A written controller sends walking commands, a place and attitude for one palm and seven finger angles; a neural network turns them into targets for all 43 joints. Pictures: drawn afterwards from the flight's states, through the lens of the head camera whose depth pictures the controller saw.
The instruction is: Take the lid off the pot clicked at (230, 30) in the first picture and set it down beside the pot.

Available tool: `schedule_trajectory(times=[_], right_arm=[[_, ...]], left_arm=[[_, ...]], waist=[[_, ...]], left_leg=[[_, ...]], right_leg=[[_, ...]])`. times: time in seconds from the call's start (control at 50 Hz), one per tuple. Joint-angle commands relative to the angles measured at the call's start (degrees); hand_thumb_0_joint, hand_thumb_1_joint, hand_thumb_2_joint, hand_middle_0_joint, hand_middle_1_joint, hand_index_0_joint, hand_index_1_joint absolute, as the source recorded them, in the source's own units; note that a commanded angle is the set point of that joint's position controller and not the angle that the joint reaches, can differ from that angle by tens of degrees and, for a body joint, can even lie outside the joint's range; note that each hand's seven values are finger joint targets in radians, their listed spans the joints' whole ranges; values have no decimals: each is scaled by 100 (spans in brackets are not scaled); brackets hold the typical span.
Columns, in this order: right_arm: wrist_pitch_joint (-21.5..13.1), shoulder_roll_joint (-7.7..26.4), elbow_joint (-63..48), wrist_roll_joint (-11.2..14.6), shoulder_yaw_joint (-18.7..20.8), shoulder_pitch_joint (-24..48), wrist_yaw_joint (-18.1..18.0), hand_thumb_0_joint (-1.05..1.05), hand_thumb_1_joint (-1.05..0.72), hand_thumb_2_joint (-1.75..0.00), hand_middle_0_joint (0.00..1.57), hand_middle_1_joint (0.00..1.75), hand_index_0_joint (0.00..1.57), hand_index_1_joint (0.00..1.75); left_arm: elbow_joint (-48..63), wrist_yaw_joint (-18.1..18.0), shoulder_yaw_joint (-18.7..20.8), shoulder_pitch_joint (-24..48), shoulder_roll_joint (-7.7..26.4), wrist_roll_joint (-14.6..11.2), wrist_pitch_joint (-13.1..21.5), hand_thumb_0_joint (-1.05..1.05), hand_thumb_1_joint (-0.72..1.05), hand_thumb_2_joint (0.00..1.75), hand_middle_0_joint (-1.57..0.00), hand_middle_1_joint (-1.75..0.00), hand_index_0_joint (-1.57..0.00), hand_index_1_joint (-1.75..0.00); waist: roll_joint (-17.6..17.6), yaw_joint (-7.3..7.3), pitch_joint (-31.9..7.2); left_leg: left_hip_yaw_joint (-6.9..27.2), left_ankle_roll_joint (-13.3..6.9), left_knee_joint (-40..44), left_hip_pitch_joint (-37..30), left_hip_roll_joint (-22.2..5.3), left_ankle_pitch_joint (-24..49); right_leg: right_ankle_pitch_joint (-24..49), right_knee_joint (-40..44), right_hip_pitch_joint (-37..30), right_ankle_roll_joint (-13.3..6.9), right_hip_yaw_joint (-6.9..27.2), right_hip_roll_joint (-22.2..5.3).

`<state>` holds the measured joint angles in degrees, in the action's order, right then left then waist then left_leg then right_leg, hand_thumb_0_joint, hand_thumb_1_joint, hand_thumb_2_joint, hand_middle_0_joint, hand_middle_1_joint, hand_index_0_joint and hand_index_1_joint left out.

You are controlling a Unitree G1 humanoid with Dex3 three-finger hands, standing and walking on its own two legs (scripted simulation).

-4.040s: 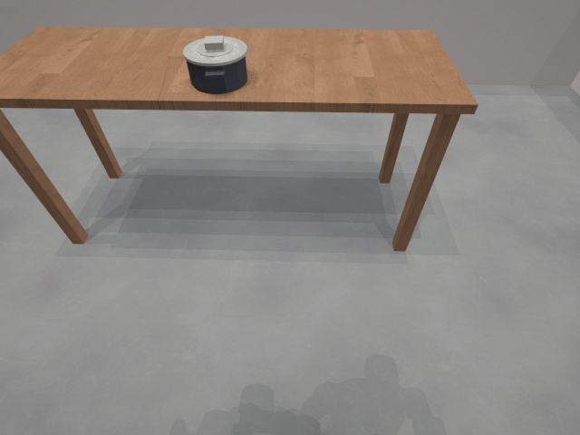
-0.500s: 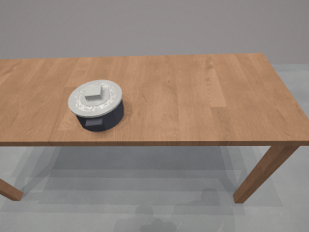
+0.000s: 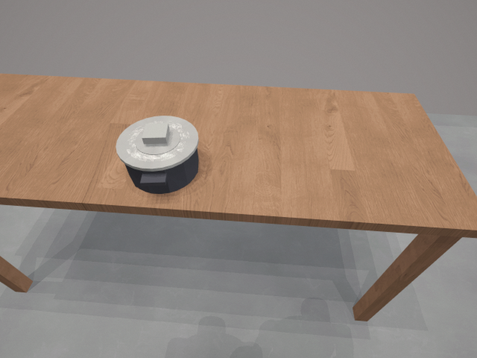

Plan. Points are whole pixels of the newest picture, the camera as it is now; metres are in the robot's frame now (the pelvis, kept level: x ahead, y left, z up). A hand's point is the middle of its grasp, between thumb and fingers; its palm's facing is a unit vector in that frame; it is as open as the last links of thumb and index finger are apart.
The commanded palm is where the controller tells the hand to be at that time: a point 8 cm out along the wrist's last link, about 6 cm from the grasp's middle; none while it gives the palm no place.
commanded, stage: look again from close up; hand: left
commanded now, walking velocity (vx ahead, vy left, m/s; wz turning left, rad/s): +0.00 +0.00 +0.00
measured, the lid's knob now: (156, 133) +0.54 +0.23 +0.07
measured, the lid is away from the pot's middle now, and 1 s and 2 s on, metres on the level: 0.00 0.00 0.00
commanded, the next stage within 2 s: shuffle to correct the standing spot in 1.06 s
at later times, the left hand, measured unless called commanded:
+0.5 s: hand out of the picture -0.01 +0.23 -0.19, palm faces +0.03 -0.98 -0.17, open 7.4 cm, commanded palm none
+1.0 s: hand out of the picture -0.03 +0.23 -0.19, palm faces +0.03 -0.99 -0.14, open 7.4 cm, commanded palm none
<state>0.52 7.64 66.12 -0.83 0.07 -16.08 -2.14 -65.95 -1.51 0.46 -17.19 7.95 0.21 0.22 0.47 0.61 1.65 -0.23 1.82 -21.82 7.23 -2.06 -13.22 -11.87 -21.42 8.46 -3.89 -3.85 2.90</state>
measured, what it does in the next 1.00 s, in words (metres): shifts its weight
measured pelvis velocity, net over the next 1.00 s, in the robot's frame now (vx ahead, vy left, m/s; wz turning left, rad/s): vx -0.01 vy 0.08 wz -0.01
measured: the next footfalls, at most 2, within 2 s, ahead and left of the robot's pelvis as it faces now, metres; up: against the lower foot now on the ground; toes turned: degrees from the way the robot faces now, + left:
none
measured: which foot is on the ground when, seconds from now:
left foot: down 0.00-1.00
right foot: down 0.00-1.00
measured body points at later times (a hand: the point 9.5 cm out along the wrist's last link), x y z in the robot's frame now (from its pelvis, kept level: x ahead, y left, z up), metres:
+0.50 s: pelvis -0.02 +0.06 -0.01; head -0.02 +0.08 +0.44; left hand -0.01 +0.28 -0.17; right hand -0.01 -0.16 -0.16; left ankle -0.01 +0.14 -0.74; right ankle +0.00 -0.07 -0.74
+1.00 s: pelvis -0.01 +0.08 -0.01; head +0.00 +0.09 +0.44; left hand -0.03 +0.29 -0.17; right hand +0.00 -0.15 -0.16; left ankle -0.01 +0.14 -0.74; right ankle +0.00 -0.07 -0.74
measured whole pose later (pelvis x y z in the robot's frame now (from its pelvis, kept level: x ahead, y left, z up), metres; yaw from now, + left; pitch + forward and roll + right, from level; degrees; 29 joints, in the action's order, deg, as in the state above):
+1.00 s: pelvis -0.01 +0.08 -0.01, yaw +0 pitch -2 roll +0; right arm -1.3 7.7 63.6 -0.3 -0.1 -16.3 -1.9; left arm -62.8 -2.3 -0.5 -19.5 7.8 0.8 0.2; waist -1.8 0.6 2.2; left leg -3.5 -5.1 -26.5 9.8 3.9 -15.3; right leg -13.6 -26.7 11.3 2.3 -1.3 -3.0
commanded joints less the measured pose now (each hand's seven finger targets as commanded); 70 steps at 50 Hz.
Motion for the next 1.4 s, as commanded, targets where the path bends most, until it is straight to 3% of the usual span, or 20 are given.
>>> schedule_trajectory(times=[0.0, 0.02, 0.04, 0.06, 0.08, 0.1, 0.14, 0.16, 0.2, 0.24, 0.32, 0.46, 0.56, 0.72, 0.86, 1.14, 1.24, 1.3, 1.34, 1.38], right_arm=[[-72, 429, -79, 16, 43, -444, -29, 0, -90, -90, 20, 30, 20, 30], [-235, 604, -457, 39, 66, 153, 42, 0, -90, -90, 20, 30, 20, 30], [-154, 377, -708, 105, 45, 10, 8, 0, -90, -90, 20, 30, 20, 30], [-193, 258, -716, 70, 78, -236, -41, 0, -90, -90, 20, 30, 20, 30], [-233, 244, -729, 73, 92, -351, -44, 0, -90, -90, 20, 30, 20, 30], [-209, 293, -685, 74, 107, -410, -39, 0, -90, -90, 20, 30, 20, 30], [-138, 339, -678, 31, 118, -485, 12, 0, -90, -90, 20, 30, 20, 30], [-125, 398, -672, 3, 123, -497, 30, 0, -90, -90, 20, 30, 20, 30], [-155, 408, -644, 2, 102, -502, 59, 0, -90, -90, 20, 30, 20, 30], [-177, 427, -720, -7, 80, -424, 53, 0, -90, -90, 20, 30, 20, 30], [-220, 546, -782, 1, 95, -371, 43, 0, -90, -90, 20, 30, 20, 30], [-260, 676, -806, 12, 102, -331, 35, 0, -90, -90, 20, 30, 20, 30], [-261, 686, -754, 23, 106, -367, 29, 0, -90, -90, 20, 30, 20, 30], [-275, 601, -578, 49, 84, -403, 25, 0, -90, -90, 20, 30, 20, 30], [-267, 586, -481, 57, 75, -349, 11, 0, -90, -90, 20, 30, 20, 30], [-263, 529, -340, 68, 56, -317, 3, 0, -90, -90, 20, 30, 20, 30], [-173, 646, -401, 21, 114, -362, 56, 0, -90, -90, 20, 30, 20, 30], [-153, 600, -464, 6, 119, -342, 84, 0, -90, -90, 20, 30, 20, 30], [-165, 504, -555, 10, 119, -370, 86, 0, -90, -90, 20, 30, 20, 30], [-197, 411, -621, -5, 116, -335, 87, 0, -90, -90, 20, 30, 20, 30]], left_arm=[[165, -50, 121, -279, 611, 5, 129, 0, 90, 90, -20, -30, -20, -30], [56, -312, 90, -783, 688, 124, 330, 0, 90, 90, -20, -30, -20, -30], [138, -309, 133, -802, 1060, 48, 286, 0, 90, 90, -20, -30, -20, -30], [242, -310, 146, -913, 961, 21, 260, 0, 90, 90, -20, -30, -20, -30], [286, -303, 118, -807, 870, 11, 227, 0, 90, 90, -20, -30, -20, -30], [342, -276, 84, -625, 784, 9, 211, 0, 90, 90, -20, -30, -20, -30], [481, -200, 57, -351, 669, 51, 162, 0, 90, 90, -20, -30, -20, -30], [497, -196, 60, -297, 559, 64, 150, 0, 90, 90, -20, -30, -20, -30], [534, -174, 41, -322, 543, 74, 138, 0, 90, 90, -20, -30, -20, -30], [561, -145, 43, -459, 576, 67, 114, 0, 90, 90, -20, -30, -20, -30], [569, -132, 24, -555, 492, 74, 98, 0, 90, 90, -20, -30, -20, -30], [686, -106, 26, -514, 505, 92, 52, 0, 90, 90, -20, -30, -20, -30], [667, -99, 20, -527, 477, 90, 43, 0, 90, 90, -20, -30, -20, -30], [560, -114, 18, -617, 464, 75, 77, 0, 90, 90, -20, -30, -20, -30], [485, -117, 18, -660, 450, 69, 68, 0, 90, 90, -20, -30, -20, -30], [387, -112, 8, -689, 448, 65, 73, 0, 90, 90, -20, -30, -20, -30], [472, -42, 68, -713, 505, 128, 52, 0, 90, 90, -20, -30, -20, -30], [510, -20, 109, -837, 528, 133, 70, 0, 90, 90, -20, -30, -20, -30], [499, -20, 169, -933, 650, 111, 90, 0, 90, 90, -20, -30, -20, -30], [475, -54, 252, -1114, 756, 82, 121, 0, 90, 90, -20, -30, -20, -30]], waist=[[-66, -40, 292], [-313, 181, 423], [-262, 8, -117], [-130, -30, -660], [-153, -111, -973], [-246, -176, -958], [-601, -217, -208], [-677, -219, 296], [-71, -191, 649], [328, -83, 569], [56, -44, 480], [222, 13, 354], [152, 1, 366], [-107, -11, 235], [40, -12, 281], [-27, 7, 281], [45, 28, 589], [-57, 82, 810], [-561, 110, 787], [-960, 141, 626]], left_leg=[[285, -227, 280, 298, -249, 358], [-204, -43, -1112, 1026, -183, -51], [-115, -25, -1152, 1041, -35, -557], [-85, -136, -1033, 944, -1, -623], [-90, -158, -940, 764, -20, -374], [13, -174, -865, 483, -73, -163], [117, -236, -717, 437, -140, -136], [184, -267, -678, 632, -204, -159], [389, -330, -386, 859, -236, -38], [573, -383, -133, 1021, -329, -214], [718, -436, 94, 1222, -346, -463], [928, -505, 474, 1227, -477, -535], [913, -512, 562, 1060, -480, -505], [697, -504, 323, 749, -367, 183], [662, -508, 310, 624, -353, 355], [603, -513, 312, 477, -335, 555], [708, -617, 454, 889, -280, -1541], [623, -616, 199, 1224, -142, -1792], [314, -558, -370, 1431, 89, -1402], [-103, -449, -1087, 1705, 334, -961]], right_leg=[[-35, 715, 219, 220, 993, -865], [3812, 307, -70, 716, 1300, -1341], [4959, -72, -740, 447, 1322, -1692], [4645, -306, -928, 276, 1349, -1736], [4002, -433, -854, -10, 1161, -1669], [2708, -313, -456, -139, 1102, -1535], [299, 70, 550, -92, 972, -1232], [-505, 226, 984, -40, 962, -1124], [-799, 58, 1152, 14, 917, -951], [-663, -81, 932, 47, 802, -828], [-384, -249, 645, 105, 687, -786], [-5, -483, 389, 204, 434, -729], [35, -441, 445, 233, 406, -758], [335, -299, 343, 249, 503, -883], [393, -279, 376, 256, 510, -882], [525, -196, 286, 264, 546, -902], [-976, -270, 535, 131, 540, -827], [-1420, -124, 619, 6, 835, -929], [-1556, 124, 424, -183, 1238, -1179], [-1410, 331, 50, -450, 1822, -1616]])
